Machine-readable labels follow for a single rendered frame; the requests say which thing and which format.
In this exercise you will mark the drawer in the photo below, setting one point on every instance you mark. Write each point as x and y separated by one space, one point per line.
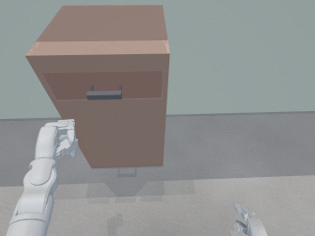
74 85

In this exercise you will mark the robot right hand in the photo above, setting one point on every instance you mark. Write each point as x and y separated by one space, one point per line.
253 227

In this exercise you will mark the cabinet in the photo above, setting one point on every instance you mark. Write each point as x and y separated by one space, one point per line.
111 133

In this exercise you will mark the robot left hand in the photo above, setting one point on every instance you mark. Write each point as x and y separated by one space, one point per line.
50 145

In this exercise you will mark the left robot forearm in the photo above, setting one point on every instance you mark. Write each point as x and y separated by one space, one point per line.
34 208

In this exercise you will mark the handle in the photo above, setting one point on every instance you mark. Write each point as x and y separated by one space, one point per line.
104 94

